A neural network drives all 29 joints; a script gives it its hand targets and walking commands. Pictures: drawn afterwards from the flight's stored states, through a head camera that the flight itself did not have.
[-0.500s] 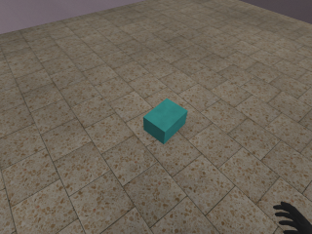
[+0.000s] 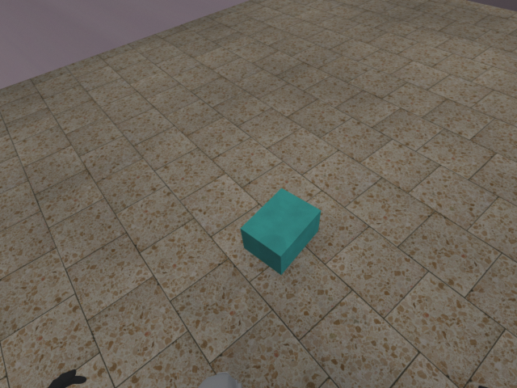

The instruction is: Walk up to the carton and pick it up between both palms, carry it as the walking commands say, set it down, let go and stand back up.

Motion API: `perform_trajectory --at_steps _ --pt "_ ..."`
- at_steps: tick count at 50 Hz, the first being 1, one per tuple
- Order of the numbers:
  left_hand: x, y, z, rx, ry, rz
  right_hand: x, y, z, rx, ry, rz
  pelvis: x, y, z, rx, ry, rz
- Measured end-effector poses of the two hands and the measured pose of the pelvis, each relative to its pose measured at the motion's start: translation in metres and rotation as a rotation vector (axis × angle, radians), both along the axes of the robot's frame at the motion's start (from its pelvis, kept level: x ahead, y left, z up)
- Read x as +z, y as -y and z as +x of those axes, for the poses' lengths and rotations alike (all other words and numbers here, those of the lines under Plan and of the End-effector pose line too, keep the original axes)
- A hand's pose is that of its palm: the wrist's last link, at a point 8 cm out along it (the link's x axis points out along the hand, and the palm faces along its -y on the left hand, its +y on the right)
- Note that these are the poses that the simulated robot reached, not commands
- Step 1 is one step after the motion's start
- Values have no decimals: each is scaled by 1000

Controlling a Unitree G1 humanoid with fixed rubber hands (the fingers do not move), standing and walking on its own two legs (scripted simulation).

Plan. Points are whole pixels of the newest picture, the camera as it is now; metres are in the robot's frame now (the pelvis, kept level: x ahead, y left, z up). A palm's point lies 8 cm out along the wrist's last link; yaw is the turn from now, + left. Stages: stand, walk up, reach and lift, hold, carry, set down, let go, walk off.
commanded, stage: walk up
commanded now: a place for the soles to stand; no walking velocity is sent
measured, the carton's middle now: (281, 229) +0.84 -0.03 -0.69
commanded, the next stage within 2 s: none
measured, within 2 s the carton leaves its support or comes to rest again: neither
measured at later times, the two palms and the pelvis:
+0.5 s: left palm (94, 294) +0.30 +0.35 -0.08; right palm (492, 341) +0.21 -0.34 -0.08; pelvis +0.18 +0.02 -0.01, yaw -2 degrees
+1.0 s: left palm (104, 260) +0.39 +0.37 -0.11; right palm (428, 237) +0.40 -0.30 -0.07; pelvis +0.31 +0.05 -0.01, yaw -2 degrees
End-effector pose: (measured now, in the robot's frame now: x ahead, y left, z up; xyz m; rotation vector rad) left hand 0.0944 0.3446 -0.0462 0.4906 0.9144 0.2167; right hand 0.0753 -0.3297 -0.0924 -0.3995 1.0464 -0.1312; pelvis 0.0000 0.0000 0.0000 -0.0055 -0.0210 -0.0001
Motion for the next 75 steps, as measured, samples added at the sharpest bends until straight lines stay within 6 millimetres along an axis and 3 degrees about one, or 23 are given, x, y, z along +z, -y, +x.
perform_trajectory --at_steps 5,8,10,18,22,26,29,35,39,42,49,54,59,64,69,75 --pt "-14 -22 -3 55 -71 -24 16 -15 68 43 54 -17 0 -14 38 4 -4 -4" --pt "-34 -35 10 71 -103 -43 23 -21 105 52 116 -62 -10 -28 63 2 -2 2" --pt "-44 -35 26 70 -120 -57 28 -22 119 38 147 -89 -13 -34 77 -2 -2 8" --pt "-44 -14 119 -25 -117 -117 42 -13 120 -64 93 -119 0 -35 129 -29 -3 17" --pt "-35 -4 171 -73 -88 -97 30 -1 120 -101 35 -108 -1 -28 156 -34 -3 18" --pt "-28 -2 217 -90 -19 -37 6 7 139 -103 -8 -82 -13 -16 185 -35 1 9" --pt "-18 -7 228 -53 2 -14 -2 -2 171 -80 -10 -53 -11 -15 203 -26 4 3" --pt "-8 -29 225 17 -44 6 2 -24 243 -7 15 -11 -3 -24 239 -18 -1 1" --pt "-23 -47 228 53 -94 -7 9 -36 289 18 60 -38 -8 -37 266 -22 -2 4" --pt "-44 -51 242 69 -126 -28 12 -39 312 9 103 -85 -16 -48 284 -25 2 8" --pt "-60 -29 293 27 -161 -90 27 -31 320 -62 89 -128 -10 -48 311 -38 5 2" --pt "-67 -22 318 17 -153 -64 9 -22 327 -88 53 -116 -20 -39 325 -43 8 -2" --pt "-61 -17 350 14 -127 -65 -8 -37 340 -104 30 -61 -18 -38 339 -52 8 11" --pt "-50 -10 385 8 -78 -72 -11 -42 358 -108 27 -32 -12 -35 348 -55 10 9" --pt "-42 -3 405 1 -69 -76 -5 -37 373 -125 35 -28 -5 -33 352 -58 12 14" --pt "-38 5 412 4 -91 -93 4 -30 376 -144 12 -35 4 -31 356 -60 12 14"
